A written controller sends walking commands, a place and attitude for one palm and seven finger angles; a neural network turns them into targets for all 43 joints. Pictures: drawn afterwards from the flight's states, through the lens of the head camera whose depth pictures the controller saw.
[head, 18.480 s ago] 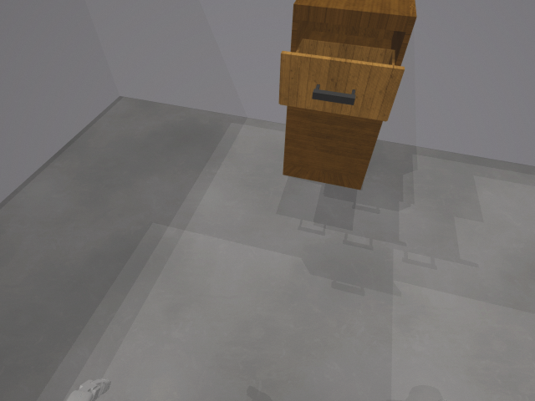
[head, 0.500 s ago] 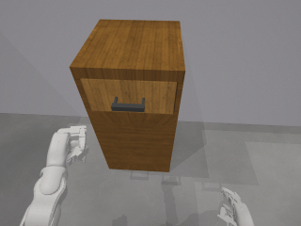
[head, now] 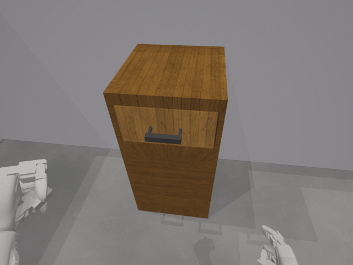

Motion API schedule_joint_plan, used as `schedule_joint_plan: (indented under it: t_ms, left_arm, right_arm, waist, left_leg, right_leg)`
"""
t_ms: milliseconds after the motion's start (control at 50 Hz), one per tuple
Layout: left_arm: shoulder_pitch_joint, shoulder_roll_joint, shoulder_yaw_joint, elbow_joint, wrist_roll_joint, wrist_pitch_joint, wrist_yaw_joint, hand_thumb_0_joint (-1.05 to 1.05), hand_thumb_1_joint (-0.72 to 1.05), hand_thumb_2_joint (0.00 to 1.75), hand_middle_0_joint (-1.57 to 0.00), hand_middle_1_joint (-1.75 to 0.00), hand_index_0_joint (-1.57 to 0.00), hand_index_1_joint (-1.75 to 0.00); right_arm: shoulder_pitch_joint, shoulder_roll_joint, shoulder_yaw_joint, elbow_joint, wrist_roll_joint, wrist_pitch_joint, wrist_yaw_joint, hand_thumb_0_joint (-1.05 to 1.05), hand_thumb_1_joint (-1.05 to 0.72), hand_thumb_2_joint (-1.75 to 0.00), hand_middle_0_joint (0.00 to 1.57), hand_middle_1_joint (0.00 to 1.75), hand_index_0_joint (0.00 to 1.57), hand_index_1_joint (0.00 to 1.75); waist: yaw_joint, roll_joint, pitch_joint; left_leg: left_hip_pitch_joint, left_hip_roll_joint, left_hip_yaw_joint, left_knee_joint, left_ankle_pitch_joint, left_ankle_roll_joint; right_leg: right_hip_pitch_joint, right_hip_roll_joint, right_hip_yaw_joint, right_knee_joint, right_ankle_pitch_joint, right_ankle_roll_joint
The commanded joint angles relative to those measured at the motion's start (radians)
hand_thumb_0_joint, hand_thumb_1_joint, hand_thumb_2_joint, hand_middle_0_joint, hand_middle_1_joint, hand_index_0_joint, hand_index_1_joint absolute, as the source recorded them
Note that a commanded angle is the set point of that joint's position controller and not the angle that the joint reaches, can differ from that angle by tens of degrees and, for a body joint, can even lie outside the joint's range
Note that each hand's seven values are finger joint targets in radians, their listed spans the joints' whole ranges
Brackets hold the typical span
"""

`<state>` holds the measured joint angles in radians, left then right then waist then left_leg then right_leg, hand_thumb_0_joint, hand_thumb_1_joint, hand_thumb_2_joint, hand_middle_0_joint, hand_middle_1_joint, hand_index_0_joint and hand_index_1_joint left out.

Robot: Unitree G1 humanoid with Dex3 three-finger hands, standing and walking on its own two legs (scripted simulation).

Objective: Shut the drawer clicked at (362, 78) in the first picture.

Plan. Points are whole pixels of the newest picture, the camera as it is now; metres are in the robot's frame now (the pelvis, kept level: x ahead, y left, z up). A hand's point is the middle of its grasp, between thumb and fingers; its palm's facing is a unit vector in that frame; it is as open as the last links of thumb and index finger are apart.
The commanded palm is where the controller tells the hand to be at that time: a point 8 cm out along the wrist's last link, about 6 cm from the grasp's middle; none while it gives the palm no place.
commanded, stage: draw the hand back to the body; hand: left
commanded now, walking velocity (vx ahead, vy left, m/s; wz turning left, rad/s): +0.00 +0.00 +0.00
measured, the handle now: (164, 134) +0.58 +0.13 -0.07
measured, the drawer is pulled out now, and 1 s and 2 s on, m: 0.00 0.00 0.00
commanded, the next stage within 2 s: step back with the hand held close in 0.14 s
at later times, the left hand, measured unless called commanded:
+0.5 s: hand (59, 195) +0.18 +0.23 +0.15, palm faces +0.34 -0.82 -0.45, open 3.2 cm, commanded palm +0.11 +0.28 +0.18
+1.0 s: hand (28, 231) +0.12 +0.25 +0.15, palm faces +0.39 -0.80 -0.45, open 3.2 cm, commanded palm +0.06 +0.29 +0.18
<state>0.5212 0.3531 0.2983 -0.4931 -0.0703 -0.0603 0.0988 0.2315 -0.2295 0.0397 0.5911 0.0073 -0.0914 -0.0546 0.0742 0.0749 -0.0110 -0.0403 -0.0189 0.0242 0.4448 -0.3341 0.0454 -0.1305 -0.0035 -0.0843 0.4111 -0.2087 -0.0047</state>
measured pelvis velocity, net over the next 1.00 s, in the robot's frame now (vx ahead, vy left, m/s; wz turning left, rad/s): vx -0.08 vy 0.01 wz -0.01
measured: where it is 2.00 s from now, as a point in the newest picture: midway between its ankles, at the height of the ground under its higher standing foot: outside the picture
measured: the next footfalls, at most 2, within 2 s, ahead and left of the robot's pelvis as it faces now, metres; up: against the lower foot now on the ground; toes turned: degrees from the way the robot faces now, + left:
right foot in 1.94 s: -0.27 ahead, -0.13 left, +0.00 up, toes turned -3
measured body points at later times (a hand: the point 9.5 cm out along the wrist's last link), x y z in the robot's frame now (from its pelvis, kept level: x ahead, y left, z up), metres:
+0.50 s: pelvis -0.02 +0.00 +0.00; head -0.01 -0.02 +0.45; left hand +0.16 +0.28 +0.17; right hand +0.14 -0.25 -0.09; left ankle -0.05 +0.08 -0.74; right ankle +0.01 -0.12 -0.74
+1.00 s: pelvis -0.08 +0.01 -0.02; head -0.07 +0.02 +0.43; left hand +0.09 +0.29 +0.17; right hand +0.11 -0.22 -0.08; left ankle -0.05 +0.08 -0.74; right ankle +0.01 -0.12 -0.74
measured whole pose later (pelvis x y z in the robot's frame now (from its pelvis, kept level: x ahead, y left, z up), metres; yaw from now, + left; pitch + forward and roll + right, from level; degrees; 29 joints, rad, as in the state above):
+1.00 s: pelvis -0.08 +0.01 -0.02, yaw -1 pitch -1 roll +0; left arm 0.56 0.34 0.37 -0.53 0.01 -0.21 0.13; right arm 0.20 -0.21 0.00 0.53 0.00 -0.05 -0.06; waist 0.02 0.00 0.02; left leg -0.32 -0.05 0.06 0.63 -0.31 0.08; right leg -0.40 -0.03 -0.04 0.57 -0.15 0.01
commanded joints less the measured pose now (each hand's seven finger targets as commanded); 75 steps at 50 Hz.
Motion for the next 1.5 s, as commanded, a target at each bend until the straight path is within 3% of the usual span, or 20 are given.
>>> schedule_joint_plan:
  t_ms: [0, 40, 180, 240, 260, 280, 300, 380, 480, 580, 660, 760, 880, 1020, 1140, 1240, 1340, 1400, 1440, 1480]
  left_arm:
    - [-0.062, 0.095, 0.059, -0.138, -0.001, -0.065, 0.006, 0.00, 0.90, 0.90, -1.40, -1.60, -1.40, -1.60]
    - [-0.097, 0.102, 0.061, -0.120, -0.001, -0.066, 0.010, 0.00, 0.90, 0.90, -1.40, -1.60, -1.40, -1.60]
    - [-0.101, 0.161, 0.107, -0.224, 0.007, -0.094, 0.030, 0.00, 0.90, 0.90, -1.40, -1.60, -1.40, -1.60]
    - [-0.096, 0.155, 0.103, -0.219, 0.006, -0.091, 0.031, 0.00, 0.90, 0.90, -1.40, -1.60, -1.40, -1.60]
    - [-0.235, 0.277, 0.249, -0.282, 0.008, -0.145, 0.037, 0.00, 0.90, 0.90, -1.40, -1.60, -1.40, -1.60]
    - [-0.123, 0.194, 0.198, -0.154, 0.014, -0.149, 0.031, 0.00, 0.90, 0.90, -1.40, -1.60, -1.40, -1.60]
    - [-0.111, 0.192, 0.187, -0.150, 0.019, -0.150, 0.029, 0.00, 0.90, 0.90, -1.40, -1.60, -1.40, -1.60]
    - [0.012, 0.112, 0.122, -0.095, 0.025, -0.170, 0.023, 0.00, 0.90, 0.90, -1.40, -1.60, -1.40, -1.60]
    - [0.100, 0.184, 0.193, -0.212, 0.022, -0.196, 0.037, 0.00, 0.90, 0.90, -1.40, -1.60, -1.40, -1.60]
    - [0.123, 0.222, 0.232, -0.284, 0.016, -0.202, 0.046, 0.00, 0.90, 0.90, -1.40, -1.60, -1.40, -1.60]
    - [0.119, 0.191, 0.209, -0.252, 0.022, -0.195, 0.041, 0.00, 0.90, 0.90, -1.40, -1.60, -1.40, -1.60]
    - [0.064, 0.159, 0.188, -0.194, 0.040, -0.197, 0.040, 0.00, 0.90, 0.90, -1.40, -1.60, -1.40, -1.60]
    - [-0.015, 0.163, 0.184, -0.221, 0.070, -0.213, 0.045, 0.00, 0.90, 0.90, -1.40, -1.60, -1.40, -1.60]
    - [0.002, 0.195, 0.212, -0.325, 0.074, -0.245, 0.059, 0.00, 0.90, 0.90, -1.40, -1.60, -1.40, -1.60]
    - [0.054, 0.192, 0.244, -0.300, 0.076, -0.267, 0.064, 0.00, 0.90, 0.90, -1.40, -1.60, -1.40, -1.60]
    - [0.059, 0.192, 0.251, -0.296, 0.070, -0.272, 0.055, 0.00, 0.90, 0.90, -1.40, -1.60, -1.40, -1.60]
    - [0.045, 0.197, 0.253, -0.290, 0.074, -0.274, 0.053, 0.00, 0.90, 0.90, -1.40, -1.60, -1.40, -1.60]
    - [0.037, 0.208, 0.254, -0.302, 0.070, -0.279, 0.055, 0.00, 0.90, 0.90, -1.40, -1.60, -1.40, -1.60]
    - [0.062, 0.212, 0.247, -0.299, 0.056, -0.281, 0.063, 0.00, 0.90, 0.90, -1.40, -1.60, -1.40, -1.60]
    - [0.077, 0.209, 0.235, -0.313, 0.045, -0.285, 0.069, 0.00, 0.90, 0.90, -1.40, -1.60, -1.40, -1.60]
  right_arm:
    - [-0.129, -0.103, -0.045, -0.152, 0.002, -0.069, -0.009, 0.00, -0.90, -0.90, 0.20, 0.30, 0.20, 0.30]
    - [-0.128, -0.107, -0.045, -0.149, 0.002, -0.066, -0.014, 0.00, -0.90, -0.90, 0.20, 0.30, 0.20, 0.30]
    - [-0.134, -0.099, -0.044, -0.151, -0.005, -0.099, -0.024, 0.00, -0.90, -0.90, 0.20, 0.30, 0.20, 0.30]
    - [-0.138, -0.094, -0.038, -0.144, -0.005, -0.110, -0.023, 0.00, -0.90, -0.90, 0.20, 0.30, 0.20, 0.30]
    - [-0.122, -0.122, -0.049, -0.171, -0.006, -0.083, -0.021, 0.00, -0.90, -0.90, 0.20, 0.30, 0.20, 0.30]
    - [-0.109, -0.103, -0.056, -0.142, -0.006, -0.065, -0.023, 0.00, -0.90, -0.90, 0.20, 0.30, 0.20, 0.30]
    - [-0.121, -0.104, -0.060, -0.151, -0.010, -0.056, -0.021, 0.00, -0.90, -0.90, 0.20, 0.30, 0.20, 0.30]
    - [-0.116, -0.115, -0.074, -0.140, -0.014, -0.020, -0.007, 0.00, -0.90, -0.90, 0.20, 0.30, 0.20, 0.30]
    - [-0.134, -0.121, -0.094, -0.181, -0.004, 0.005, -0.007, 0.00, -0.90, -0.90, 0.20, 0.30, 0.20, 0.30]
    - [-0.129, -0.118, -0.104, -0.203, 0.003, 0.014, -0.017, 0.00, -0.90, -0.90, 0.20, 0.30, 0.20, 0.30]
    - [-0.125, -0.124, -0.108, -0.197, -0.002, 0.015, -0.022, 0.00, -0.90, -0.90, 0.20, 0.30, 0.20, 0.30]
    - [-0.126, -0.131, -0.109, -0.193, -0.005, 0.007, -0.026, 0.00, -0.90, -0.90, 0.20, 0.30, 0.20, 0.30]
    - [-0.116, -0.135, -0.105, -0.209, -0.006, -0.005, -0.026, 0.00, -0.90, -0.90, 0.20, 0.30, 0.20, 0.30]
    - [-0.093, -0.130, -0.099, -0.215, -0.017, -0.030, -0.019, 0.00, -0.90, -0.90, 0.20, 0.30, 0.20, 0.30]
    - [-0.098, -0.134, -0.109, -0.208, -0.012, -0.037, -0.019, 0.00, -0.90, -0.90, 0.20, 0.30, 0.20, 0.30]
    - [-0.092, -0.134, -0.117, -0.197, -0.012, -0.037, -0.018, 0.00, -0.90, -0.90, 0.20, 0.30, 0.20, 0.30]
    - [-0.097, -0.130, -0.121, -0.195, -0.012, -0.030, -0.017, 0.00, -0.90, -0.90, 0.20, 0.30, 0.20, 0.30]
    - [-0.074, -0.126, -0.128, -0.189, -0.016, -0.016, -0.005, 0.00, -0.90, -0.90, 0.20, 0.30, 0.20, 0.30]
    - [-0.067, -0.108, -0.123, -0.178, -0.017, -0.003, 0.003, 0.00, -0.90, -0.90, 0.20, 0.30, 0.20, 0.30]
    - [-0.067, -0.108, -0.120, -0.172, -0.015, 0.006, 0.003, 0.00, -0.90, -0.90, 0.20, 0.30, 0.20, 0.30]
  waist:
    - [-0.026, -0.048, 0.049]
    - [-0.028, -0.066, 0.075]
    - [-0.005, 0.003, -0.073]
    - [-0.007, 0.034, -0.029]
    - [-0.062, -0.018, 0.085]
    - [-0.067, -0.089, 0.090]
    - [-0.065, -0.098, 0.121]
    - [-0.078, -0.080, 0.009]
    - [-0.063, -0.056, -0.180]
    - [-0.063, -0.053, -0.216]
    - [-0.067, -0.005, -0.141]
    - [-0.072, -0.013, -0.034]
    - [-0.083, -0.080, 0.020]
    - [-0.091, -0.040, -0.037]
    - [-0.084, 0.033, -0.060]
    - [-0.081, -0.028, -0.076]
    - [-0.086, -0.088, -0.042]
    - [-0.095, -0.154, -0.061]
    - [-0.101, -0.196, -0.089]
    - [-0.112, -0.174, -0.108]
  left_leg:
    - [-0.151, 0.058, -0.051, -0.094, 0.283, -0.033]
    - [-0.170, 0.056, -0.054, -0.103, 0.210, -0.023]
    - [-0.130, 0.041, -0.047, -0.089, 0.249, -0.019]
    - [-0.146, 0.040, -0.051, -0.095, 0.241, -0.026]
    - [-0.250, 0.057, -0.062, -0.076, 0.115, 0.005]
    - [-0.223, 0.048, -0.067, -0.043, 0.085, 0.005]
    - [-0.211, 0.042, -0.067, -0.033, 0.084, 0.006]
    - [-0.205, 0.060, -0.064, -0.053, 0.145, 0.003]
    - [-0.249, 0.080, -0.076, -0.073, 0.329, 0.000]
    - [-0.304, 0.085, -0.090, -0.029, 0.419, -0.012]
    - [-0.353, 0.114, -0.112, -0.069, 0.396, -0.003]
    - [-0.564, 0.159, -0.145, -0.159, 0.074, 0.045]
    - [-0.734, 0.141, -0.150, -0.145, -0.292, 0.080]
    - [-0.637, 0.101, -0.151, -0.066, -0.285, 0.063]
    - [-0.785, 0.161, -0.191, -0.133, -0.232, 0.079]
    - [-0.780, 0.160, -0.180, -0.088, -0.155, 0.073]
    - [-0.798, 0.118, -0.153, -0.017, -0.296, 0.066]
    - [-0.674, 0.068, -0.124, 0.122, -0.285, 0.038]
    - [-0.524, 0.047, -0.101, 0.171, -0.192, 0.019]
    - [-0.424, 0.045, -0.103, 0.142, -0.154, 0.019]
  right_leg:
    - [0.048, 0.000, 0.051, -0.039, 0.127, -0.028]
    - [0.037, -0.006, 0.051, -0.044, 0.067, -0.026]
    - [0.121, -0.015, 0.068, -0.028, 0.121, -0.029]
    - [0.113, -0.012, 0.070, -0.037, 0.114, -0.032]
    - [0.012, -0.066, 0.217, -0.101, 0.100, -0.034]
    - [-0.039, -0.099, 0.233, -0.145, 0.027, -0.042]
    - [-0.087, -0.106, 0.252, -0.185, -0.005, -0.046]
    - [-0.037, -0.107, 0.192, -0.139, 0.041, -0.033]
    - [0.135, -0.081, 0.122, 0.023, 0.347, -0.014]
    - [0.161, -0.087, 0.128, 0.105, 0.496, -0.017]
    - [0.107, -0.053, 0.112, 0.148, 0.403, 0.000]
    - [0.138, -0.028, 0.122, 0.215, 0.237, 0.012]
    - [0.158, -0.042, 0.185, 0.198, 0.097, 0.011]
    - [0.054, -0.070, 0.227, 0.101, -0.039, -0.014]
    - [0.212, -0.015, 0.163, 0.280, 0.212, 0.006]
    - [0.205, -0.032, 0.179, 0.308, 0.296, 0.002]
    - [0.130, -0.077, 0.276, 0.215, 0.152, -0.018]
    - [-0.017, -0.168, 0.392, 0.023, -0.071, -0.067]
    - [-0.138, -0.209, 0.377, -0.060, -0.166, -0.083]
    - [-0.214, -0.187, 0.302, -0.069, -0.187, -0.066]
